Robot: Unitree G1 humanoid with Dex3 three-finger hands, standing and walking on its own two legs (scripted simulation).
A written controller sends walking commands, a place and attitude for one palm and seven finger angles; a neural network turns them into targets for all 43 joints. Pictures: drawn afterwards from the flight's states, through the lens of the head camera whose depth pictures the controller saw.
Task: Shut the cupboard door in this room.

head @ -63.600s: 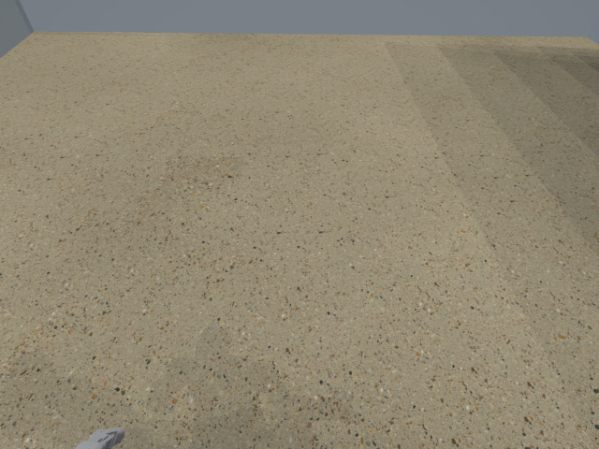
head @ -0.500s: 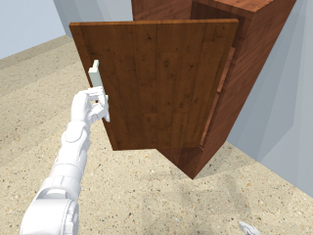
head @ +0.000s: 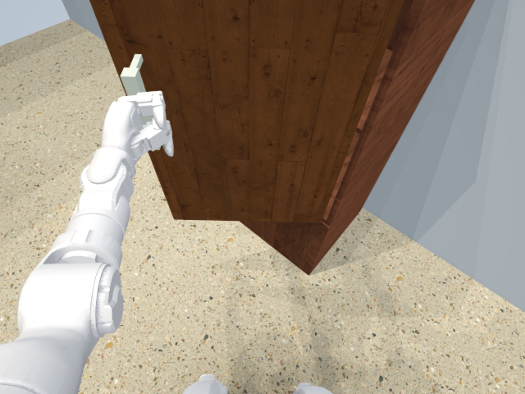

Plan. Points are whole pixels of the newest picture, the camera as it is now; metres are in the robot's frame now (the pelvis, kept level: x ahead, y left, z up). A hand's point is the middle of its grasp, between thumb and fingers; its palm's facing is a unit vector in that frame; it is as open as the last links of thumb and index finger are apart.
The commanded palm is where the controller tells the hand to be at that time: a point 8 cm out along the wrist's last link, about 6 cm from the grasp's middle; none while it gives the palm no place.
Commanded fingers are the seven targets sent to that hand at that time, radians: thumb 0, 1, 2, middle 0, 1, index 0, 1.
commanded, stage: push the door shut along its arc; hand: left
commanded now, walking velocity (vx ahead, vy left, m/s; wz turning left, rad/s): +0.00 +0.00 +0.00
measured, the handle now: (146, 105) +0.55 +0.17 +0.11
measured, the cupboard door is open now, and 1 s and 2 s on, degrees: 40 27 22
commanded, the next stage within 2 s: pull the fist back off the door in 1.24 s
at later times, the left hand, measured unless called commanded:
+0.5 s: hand (173, 110) +0.53 +0.12 +0.12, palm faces -0.24 -0.97 -0.02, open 3.1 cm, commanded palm +0.54 +0.15 +0.11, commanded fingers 0.00 0.90 0.90 -1.30 -1.50 -1.30 -1.50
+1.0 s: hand (211, 84) +0.59 +0.06 +0.12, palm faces -0.35 -0.94 +0.00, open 3.1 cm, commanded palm +0.60 +0.10 +0.11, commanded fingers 0.00 0.90 0.90 -1.30 -1.50 -1.30 -1.50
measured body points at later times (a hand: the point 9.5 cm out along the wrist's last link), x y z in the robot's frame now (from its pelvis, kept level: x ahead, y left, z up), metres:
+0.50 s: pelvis +0.00 +0.01 -0.01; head +0.11 +0.02 +0.42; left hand +0.53 +0.17 +0.13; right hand -0.02 -0.27 -0.12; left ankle +0.05 +0.10 -0.70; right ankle -0.01 -0.11 -0.70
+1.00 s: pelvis +0.00 +0.01 -0.03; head +0.16 +0.01 +0.39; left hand +0.60 +0.11 +0.13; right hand -0.08 -0.25 -0.13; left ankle +0.05 +0.10 -0.70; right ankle -0.01 -0.11 -0.70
